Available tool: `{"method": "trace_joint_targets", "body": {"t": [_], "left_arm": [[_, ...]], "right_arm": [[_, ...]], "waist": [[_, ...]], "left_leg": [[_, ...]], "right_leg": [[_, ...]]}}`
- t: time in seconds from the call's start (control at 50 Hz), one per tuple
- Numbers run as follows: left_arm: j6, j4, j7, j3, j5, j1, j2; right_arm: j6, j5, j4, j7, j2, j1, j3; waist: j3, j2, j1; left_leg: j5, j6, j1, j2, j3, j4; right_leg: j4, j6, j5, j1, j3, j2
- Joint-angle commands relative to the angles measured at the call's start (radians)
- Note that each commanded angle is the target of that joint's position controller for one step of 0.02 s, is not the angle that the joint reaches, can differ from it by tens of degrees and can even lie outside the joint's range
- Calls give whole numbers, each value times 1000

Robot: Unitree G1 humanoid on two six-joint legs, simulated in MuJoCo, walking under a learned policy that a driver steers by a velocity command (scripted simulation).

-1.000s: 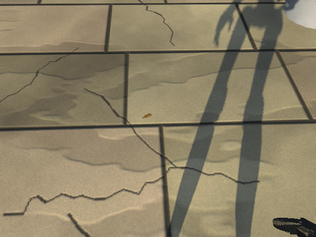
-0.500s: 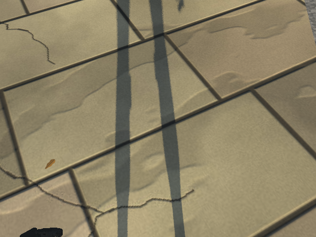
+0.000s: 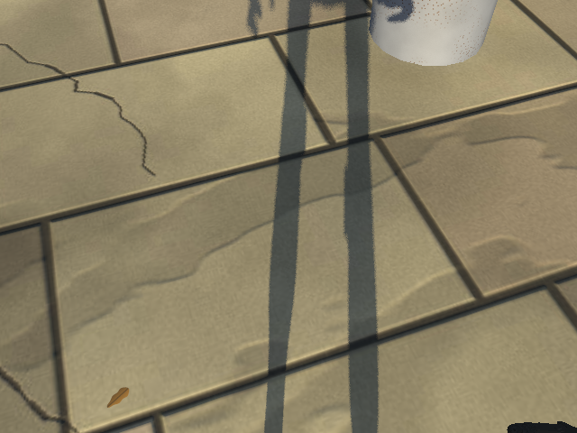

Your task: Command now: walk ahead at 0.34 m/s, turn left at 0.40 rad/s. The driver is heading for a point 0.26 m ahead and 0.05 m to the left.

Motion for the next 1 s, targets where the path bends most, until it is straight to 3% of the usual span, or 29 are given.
{"method": "trace_joint_targets", "body": {"t": [0.02,0.04,0.06,0.08,0.1,0.16,0.24,0.32,0.38,0.4,0.42,0.44,0.46,0.48,0.5,0.56,0.68,1.0], "left_arm": [[-51,-96,-15,6,3,59,131],[-59,-135,-22,9,-27,-39,140],[-59,-137,-17,6,-24,-77,134],[-50,-140,-10,10,-12,-96,135],[-36,-141,-7,12,-12,-78,130],[-7,-112,10,1,-9,-3,80],[2,-107,17,-2,-5,-52,60],[3,-126,10,2,-12,-148,62],[-7,-127,2,9,-5,-155,63],[-13,-122,0,9,1,-139,60],[-18,-125,5,15,13,-136,95],[-14,-138,14,27,13,-144,155],[-3,-126,15,16,9,-164,101],[3,-128,8,6,-2,-187,51],[5,-130,1,4,-4,-200,42],[-6,-116,-8,9,-4,-184,64],[-6,-89,-2,7,-9,-197,50],[13,56,2,10,-13,-244,39]], "right_arm": [[5,8,-36,-15,-191,291,-64],[13,10,-49,-23,-171,226,-57],[21,12,-58,-30,-150,172,-51],[28,10,-69,-36,-136,132,-46],[32,-4,-72,-39,-130,114,-41],[30,-11,-54,-41,-141,78,-43],[49,-5,-27,-56,-142,67,-41],[65,-11,8,-57,-127,83,-31],[70,-4,29,-53,-106,70,-19],[69,2,36,-53,-91,68,-12],[61,-10,44,-53,-67,108,-3],[50,-34,58,-48,-63,201,-2],[49,-28,74,-51,-36,241,5],[60,-27,72,-55,-55,189,7],[72,-21,73,-59,-75,150,0],[102,-19,73,-66,-83,124,-4],[101,-10,110,-77,-69,133,-7],[98,-10,236,-99,-61,157,-12]], "waist": [[-457,125,-138],[-314,90,-136],[-220,-12,-113],[-156,-39,-86],[-138,-12,-53],[-138,56,-11],[-173,76,-30],[-138,87,-69],[-113,92,-54],[-107,80,-33],[-121,31,-48],[-160,-82,-109],[-192,-164,-124],[-164,-144,-97],[-130,-107,-76],[-94,-82,-58],[-111,-36,-51],[-31,-13,-55]], "left_leg": [[471,296,895,365,-667,-116],[516,261,781,332,-526,-127],[570,232,646,302,-430,-144],[597,219,517,279,-379,-172],[610,213,414,255,-345,-203],[693,213,285,214,-243,-239],[613,165,269,173,-168,-233],[412,147,292,186,-202,-230],[308,129,307,195,-246,-172],[236,94,290,171,-247,-144],[139,42,261,126,-241,-114],[-76,-1,201,50,-194,-66],[-224,-40,188,19,-141,-76],[-203,-60,228,28,-128,-106],[-165,-60,219,25,-130,-112],[-78,-49,229,34,-150,-119],[20,-58,267,43,-155,-112],[-62,-72,294,44,-140,-163]], "right_leg": [[712,46,-99,-592,164,26],[686,42,-38,-651,150,-19],[630,47,15,-652,123,-63],[565,56,52,-618,109,-87],[524,62,74,-545,109,-102],[374,100,135,-455,77,-93],[171,109,335,-388,69,-88],[15,94,390,-356,83,-85],[-141,60,375,-286,77,-70],[-263,38,490,-210,74,-69],[-295,11,719,-112,146,-137],[-232,-47,940,1,221,-237],[-212,-118,863,7,245,-258],[-226,-114,719,-57,237,-224],[-224,-83,625,-80,197,-176],[-207,-45,588,-100,157,-134],[-174,-53,699,-58,143,-122],[-245,-42,481,-90,123,-83]]}}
